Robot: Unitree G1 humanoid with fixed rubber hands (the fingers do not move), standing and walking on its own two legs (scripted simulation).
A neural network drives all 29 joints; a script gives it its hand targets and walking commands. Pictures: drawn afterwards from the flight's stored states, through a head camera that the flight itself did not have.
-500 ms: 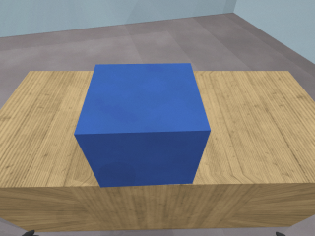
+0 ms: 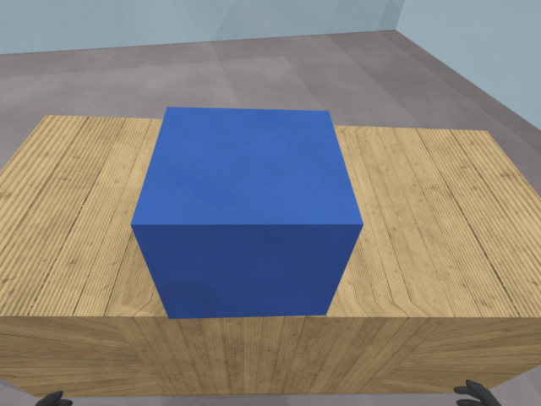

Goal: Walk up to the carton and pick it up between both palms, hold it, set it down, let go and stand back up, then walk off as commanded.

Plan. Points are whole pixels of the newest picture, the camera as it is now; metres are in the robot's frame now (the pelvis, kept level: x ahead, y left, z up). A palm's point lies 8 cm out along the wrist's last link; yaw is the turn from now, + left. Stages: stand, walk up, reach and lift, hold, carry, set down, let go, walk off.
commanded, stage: stand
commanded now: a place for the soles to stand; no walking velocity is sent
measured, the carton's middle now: (249, 214) +0.47 +0.04 +0.00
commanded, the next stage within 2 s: reach and lift in 0.40 s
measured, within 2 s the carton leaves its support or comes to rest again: neither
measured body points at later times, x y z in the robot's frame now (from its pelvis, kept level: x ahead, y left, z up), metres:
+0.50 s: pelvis +0.00 +0.00 +0.00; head +0.01 +0.01 +0.45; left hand +0.13 +0.33 -0.09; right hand +0.13 -0.33 -0.07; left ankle +0.04 +0.12 -0.70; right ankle +0.04 -0.13 -0.70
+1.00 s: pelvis +0.00 +0.00 +0.01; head +0.01 +0.04 +0.46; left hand +0.19 +0.30 -0.06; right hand +0.16 -0.30 -0.04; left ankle +0.04 +0.12 -0.70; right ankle +0.04 -0.13 -0.70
